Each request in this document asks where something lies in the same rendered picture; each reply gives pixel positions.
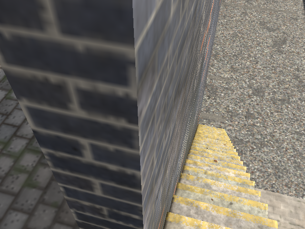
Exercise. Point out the stairs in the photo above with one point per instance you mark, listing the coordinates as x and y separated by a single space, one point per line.
214 191

